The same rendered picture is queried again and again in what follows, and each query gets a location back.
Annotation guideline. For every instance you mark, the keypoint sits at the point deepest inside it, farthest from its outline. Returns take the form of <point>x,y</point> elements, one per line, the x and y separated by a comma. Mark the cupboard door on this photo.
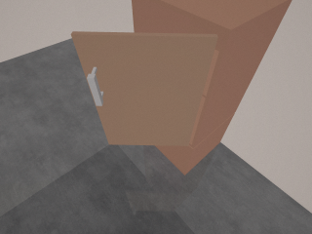
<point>152,83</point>

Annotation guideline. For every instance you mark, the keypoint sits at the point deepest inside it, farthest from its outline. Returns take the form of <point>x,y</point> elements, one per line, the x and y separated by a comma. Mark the handle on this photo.
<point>94,86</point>

